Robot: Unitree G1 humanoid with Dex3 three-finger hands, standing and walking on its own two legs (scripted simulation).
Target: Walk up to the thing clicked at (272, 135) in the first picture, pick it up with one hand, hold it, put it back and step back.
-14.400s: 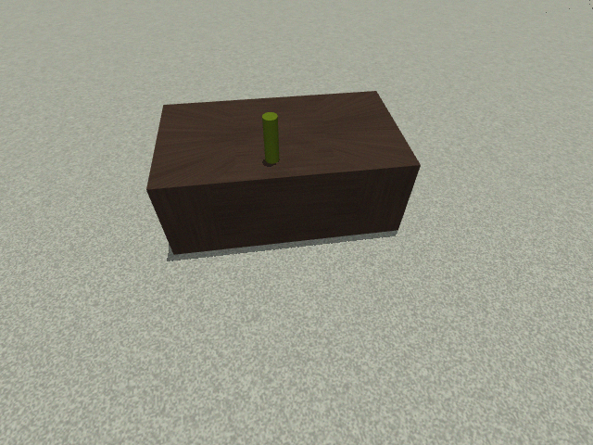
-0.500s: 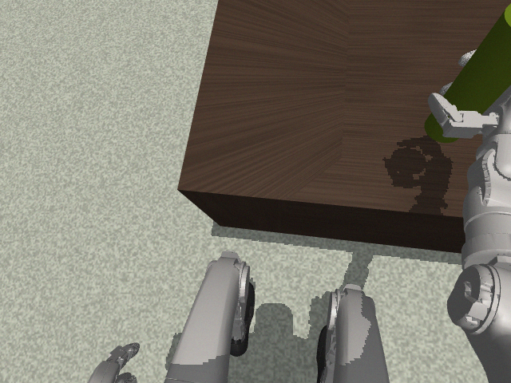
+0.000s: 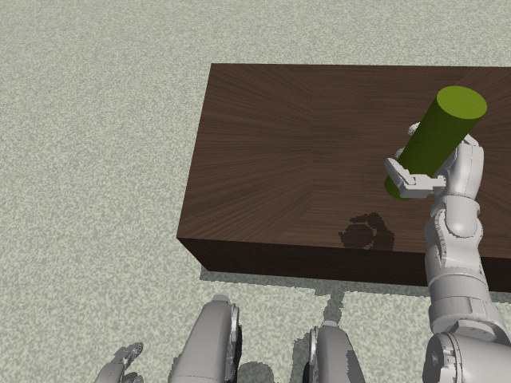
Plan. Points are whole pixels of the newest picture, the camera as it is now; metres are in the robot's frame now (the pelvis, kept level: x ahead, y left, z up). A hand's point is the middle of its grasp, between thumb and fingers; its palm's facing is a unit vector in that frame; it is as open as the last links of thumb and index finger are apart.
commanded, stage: lift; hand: right
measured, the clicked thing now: (425, 152) +0.46 -0.19 +0.06
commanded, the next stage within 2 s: hold in 1.12 s
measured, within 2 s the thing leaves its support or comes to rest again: neither
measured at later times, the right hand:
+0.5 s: hand (433, 168) +0.40 -0.17 +0.11, palm faces +0.17 +0.98 -0.03, open 8.4 cm
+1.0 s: hand (440, 168) +0.38 -0.16 +0.14, palm faces +0.16 +0.99 -0.02, open 8.4 cm
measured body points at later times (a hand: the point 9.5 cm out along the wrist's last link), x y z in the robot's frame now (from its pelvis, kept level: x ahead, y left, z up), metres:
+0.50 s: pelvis +0.02 +0.01 +0.07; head +0.11 +0.00 +0.51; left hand +0.13 +0.26 -0.05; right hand +0.39 -0.22 +0.11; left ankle +0.09 +0.14 -0.60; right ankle +0.01 -0.12 -0.60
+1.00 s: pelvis +0.03 +0.01 +0.09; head +0.10 +0.01 +0.54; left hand +0.14 +0.27 -0.03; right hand +0.37 -0.21 +0.14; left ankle +0.09 +0.14 -0.60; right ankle +0.01 -0.12 -0.60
